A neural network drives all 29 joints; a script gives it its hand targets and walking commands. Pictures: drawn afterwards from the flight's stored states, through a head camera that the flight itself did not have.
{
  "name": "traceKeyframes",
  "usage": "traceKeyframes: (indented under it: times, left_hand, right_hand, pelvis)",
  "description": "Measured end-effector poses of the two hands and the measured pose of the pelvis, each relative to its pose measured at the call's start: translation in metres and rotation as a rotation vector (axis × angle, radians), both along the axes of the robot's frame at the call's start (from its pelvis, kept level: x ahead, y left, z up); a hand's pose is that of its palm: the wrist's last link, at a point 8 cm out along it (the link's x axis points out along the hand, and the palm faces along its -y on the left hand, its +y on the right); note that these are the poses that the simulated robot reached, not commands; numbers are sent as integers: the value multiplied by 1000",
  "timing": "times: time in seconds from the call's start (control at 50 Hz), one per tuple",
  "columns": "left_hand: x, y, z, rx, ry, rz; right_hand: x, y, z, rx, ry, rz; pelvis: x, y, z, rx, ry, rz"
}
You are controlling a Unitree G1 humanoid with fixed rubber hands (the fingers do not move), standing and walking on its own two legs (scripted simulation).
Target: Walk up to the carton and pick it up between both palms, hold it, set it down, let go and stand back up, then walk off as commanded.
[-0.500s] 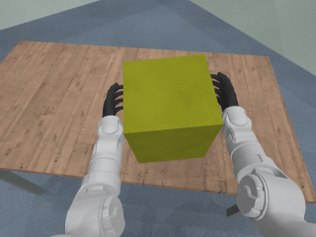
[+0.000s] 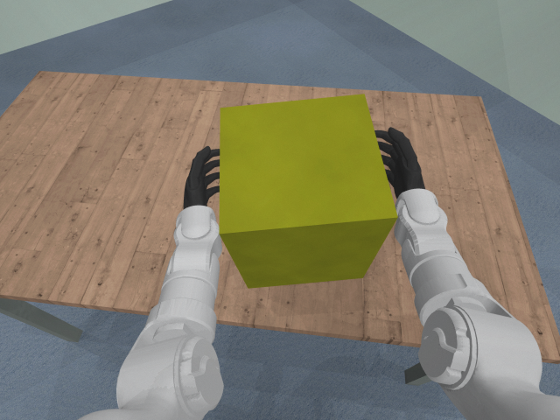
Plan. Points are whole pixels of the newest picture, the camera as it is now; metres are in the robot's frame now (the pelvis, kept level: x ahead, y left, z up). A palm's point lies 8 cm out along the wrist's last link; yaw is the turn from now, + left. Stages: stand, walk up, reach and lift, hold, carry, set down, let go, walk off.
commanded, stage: set down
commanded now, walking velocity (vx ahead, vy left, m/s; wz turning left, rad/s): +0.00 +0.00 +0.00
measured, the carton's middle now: (299, 202) +0.45 +0.03 +0.00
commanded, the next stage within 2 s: none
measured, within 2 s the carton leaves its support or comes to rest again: rests again in 0.64 s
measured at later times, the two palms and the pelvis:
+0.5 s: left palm (206, 201) +0.41 +0.17 +0.04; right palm (411, 185) +0.46 -0.13 +0.06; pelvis +0.00 -0.01 +0.00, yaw +0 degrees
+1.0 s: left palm (203, 202) +0.42 +0.18 +0.03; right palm (400, 184) +0.47 -0.12 +0.05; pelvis +0.01 +0.00 +0.00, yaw +0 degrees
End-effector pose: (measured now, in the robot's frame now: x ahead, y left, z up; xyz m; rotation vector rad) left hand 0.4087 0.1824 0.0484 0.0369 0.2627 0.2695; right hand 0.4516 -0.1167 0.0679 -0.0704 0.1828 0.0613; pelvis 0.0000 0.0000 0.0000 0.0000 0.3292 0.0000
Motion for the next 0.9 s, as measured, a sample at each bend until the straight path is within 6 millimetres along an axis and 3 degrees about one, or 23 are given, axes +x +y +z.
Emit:
traceKeyframes:
  times: [0.22,0.58,0.9]
  left_hand:
    - [4,4,-4,-18,3,-1]
    - [5,-9,-5,6,3,10]
    - [13,3,-19,-12,-26,-3]
  right_hand:
    - [3,5,-1,-5,-12,-11]
    - [7,-11,-12,-17,18,31]
    - [16,3,-18,-32,-6,-1]
  pelvis:
    - [2,8,-1,-9,7,0]
    - [6,-12,1,16,23,-1]
    - [13,5,-2,-4,43,-1]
